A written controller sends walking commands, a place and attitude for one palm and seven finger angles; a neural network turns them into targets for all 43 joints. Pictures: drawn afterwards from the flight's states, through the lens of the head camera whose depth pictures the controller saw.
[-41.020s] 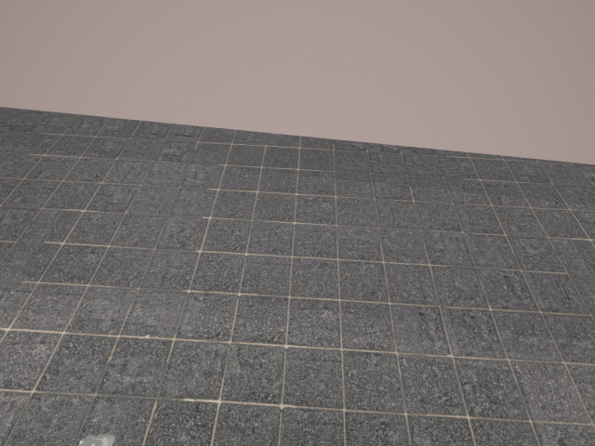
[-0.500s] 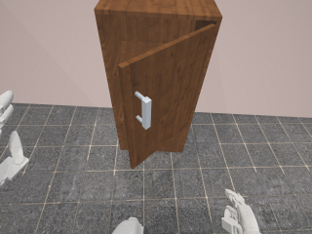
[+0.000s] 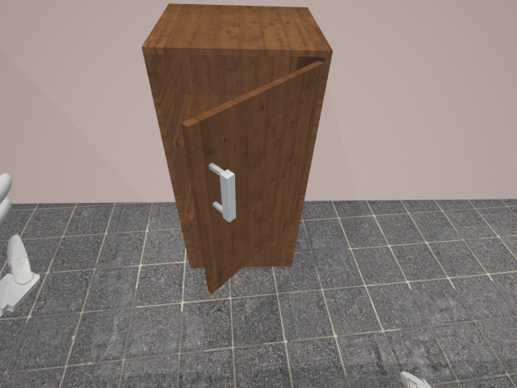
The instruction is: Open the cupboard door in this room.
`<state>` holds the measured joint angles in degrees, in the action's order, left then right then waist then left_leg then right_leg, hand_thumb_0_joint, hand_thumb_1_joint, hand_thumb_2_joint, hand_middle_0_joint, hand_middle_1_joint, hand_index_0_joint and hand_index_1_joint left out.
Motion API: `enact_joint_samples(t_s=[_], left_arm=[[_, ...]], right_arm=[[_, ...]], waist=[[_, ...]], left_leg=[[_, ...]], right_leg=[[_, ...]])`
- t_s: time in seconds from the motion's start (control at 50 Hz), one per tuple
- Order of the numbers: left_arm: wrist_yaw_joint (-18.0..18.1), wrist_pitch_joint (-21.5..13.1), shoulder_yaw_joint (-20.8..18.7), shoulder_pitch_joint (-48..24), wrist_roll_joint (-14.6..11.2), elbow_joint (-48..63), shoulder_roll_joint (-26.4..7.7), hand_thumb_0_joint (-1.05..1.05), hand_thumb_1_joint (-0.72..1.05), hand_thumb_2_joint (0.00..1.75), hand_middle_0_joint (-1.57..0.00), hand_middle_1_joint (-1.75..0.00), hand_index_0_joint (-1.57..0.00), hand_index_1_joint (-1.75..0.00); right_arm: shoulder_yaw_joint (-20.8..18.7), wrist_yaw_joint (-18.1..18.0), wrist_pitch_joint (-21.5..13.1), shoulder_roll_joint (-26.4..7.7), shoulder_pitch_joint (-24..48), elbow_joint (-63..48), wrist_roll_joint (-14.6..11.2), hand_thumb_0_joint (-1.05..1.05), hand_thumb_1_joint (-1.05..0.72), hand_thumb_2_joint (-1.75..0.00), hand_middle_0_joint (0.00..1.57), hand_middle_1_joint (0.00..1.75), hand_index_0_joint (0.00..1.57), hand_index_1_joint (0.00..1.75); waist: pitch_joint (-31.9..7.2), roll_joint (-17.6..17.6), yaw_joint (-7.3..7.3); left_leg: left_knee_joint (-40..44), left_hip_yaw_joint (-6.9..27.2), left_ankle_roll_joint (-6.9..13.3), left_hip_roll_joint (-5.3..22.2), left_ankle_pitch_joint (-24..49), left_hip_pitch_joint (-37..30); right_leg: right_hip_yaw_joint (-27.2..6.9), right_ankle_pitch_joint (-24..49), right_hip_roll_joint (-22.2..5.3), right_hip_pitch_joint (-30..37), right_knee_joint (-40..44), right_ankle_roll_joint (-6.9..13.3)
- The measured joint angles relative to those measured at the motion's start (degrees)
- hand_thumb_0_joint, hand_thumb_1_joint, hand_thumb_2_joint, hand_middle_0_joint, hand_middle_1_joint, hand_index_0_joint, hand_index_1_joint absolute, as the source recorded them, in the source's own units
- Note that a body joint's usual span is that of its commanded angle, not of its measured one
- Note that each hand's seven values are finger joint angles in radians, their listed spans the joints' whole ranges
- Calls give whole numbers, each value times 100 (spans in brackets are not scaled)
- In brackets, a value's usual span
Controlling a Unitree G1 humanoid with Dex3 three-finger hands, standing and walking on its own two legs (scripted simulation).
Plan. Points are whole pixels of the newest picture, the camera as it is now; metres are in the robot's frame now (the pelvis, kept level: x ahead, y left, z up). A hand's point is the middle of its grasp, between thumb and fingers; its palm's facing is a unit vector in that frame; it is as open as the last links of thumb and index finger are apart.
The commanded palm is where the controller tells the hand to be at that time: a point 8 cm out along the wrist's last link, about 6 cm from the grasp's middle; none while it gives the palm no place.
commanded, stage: stop stepping back and stand still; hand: left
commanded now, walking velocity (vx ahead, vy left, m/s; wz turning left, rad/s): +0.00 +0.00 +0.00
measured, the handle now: (222, 192) +0.50 +0.11 +0.01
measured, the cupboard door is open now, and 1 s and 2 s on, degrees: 44 44 44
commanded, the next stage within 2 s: let the arm hang, fingers relaxed in 0.18 s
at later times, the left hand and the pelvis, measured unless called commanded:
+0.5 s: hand out of the picture +0.12 +0.23 -0.13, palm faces +0.04 -0.96 -0.27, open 7.4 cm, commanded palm none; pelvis -0.01 +0.02 -0.01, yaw +2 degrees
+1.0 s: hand out of the picture -0.10 +0.19 -0.17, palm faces +0.09 -0.98 -0.20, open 7.3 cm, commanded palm none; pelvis -0.02 +0.02 +0.01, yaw +2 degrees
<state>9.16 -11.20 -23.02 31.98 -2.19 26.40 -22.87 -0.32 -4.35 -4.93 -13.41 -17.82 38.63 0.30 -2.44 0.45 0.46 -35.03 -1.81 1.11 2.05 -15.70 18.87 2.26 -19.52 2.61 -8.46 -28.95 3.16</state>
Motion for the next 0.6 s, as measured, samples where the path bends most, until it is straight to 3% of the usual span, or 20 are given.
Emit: enact_joint_samples(t_s=[0.02,0.08,0.28,0.32,0.38,0.44,0.54,0.6], left_arm=[[13,6,-4,-100,-11,-50,43,1,88,90,-21,-30,-22,-30],[6,41,-61,-321,-27,-221,116,1,89,90,-21,-30,-22,-30],[-114,45,21,-7,-42,146,-12,2,89,90,-21,-30,-21,-30],[-318,-13,417,-402,130,-652,-73,1,89,90,-21,-30,-21,-30],[-706,618,1225,-1278,309,-2821,183,0,90,90,-20,-30,-21,-30],[-873,1158,1750,-1762,370,-4954,583,0,90,90,-20,-30,-20,-30],[-911,1477,2245,-1730,330,-7263,1193,1,91,90,-20,-30,-20,-30],[-784,1443,2167,-1555,281,-8065,1294,0,97,90,-20,-30,-21,-30]], right_arm=[[-24,-17,-33,-62,-12,-15,-2,1,-91,-90,20,30,21,30],[-46,-22,-36,-21,190,55,-24,1,-91,-90,20,30,21,30],[146,135,-138,283,686,-378,-32,1,-91,-90,20,30,21,30],[68,335,-300,172,795,-94,-52,1,-91,-90,20,30,21,30],[35,472,26,-110,1049,430,10,1,-91,-90,20,30,21,30],[51,482,320,-165,1160,817,77,1,-91,-90,20,30,21,30],[105,424,577,36,938,1326,136,1,-91,-90,20,30,21,30],[121,364,663,184,682,1696,129,1,-91,-90,20,30,20,30]], waist=[[13,-94,13],[160,-5,-4],[364,-16,-5],[240,-134,-75],[65,-386,-126],[96,-399,-43],[378,-6,73],[518,152,13]], left_leg=[[294,74,42,62,119,-186],[227,26,-109,-30,138,-254],[495,-65,-146,49,296,-232],[401,-31,-119,6,307,-33],[147,32,-36,-109,248,241],[47,60,0,-189,229,273],[260,87,-19,-217,342,12],[460,152,-42,-172,461,-96]], right_leg=[[63,-91,34,-16,-124,-25],[24,-199,-86,12,-303,-71],[-81,103,-14,33,161,-125],[-14,87,-61,-172,8,-158],[68,-91,-174,-436,-330,-196],[108,-184,-254,-487,-525,-210],[136,-107,-274,-243,-367,-217],[194,68,-209,-71,-47,-188]])
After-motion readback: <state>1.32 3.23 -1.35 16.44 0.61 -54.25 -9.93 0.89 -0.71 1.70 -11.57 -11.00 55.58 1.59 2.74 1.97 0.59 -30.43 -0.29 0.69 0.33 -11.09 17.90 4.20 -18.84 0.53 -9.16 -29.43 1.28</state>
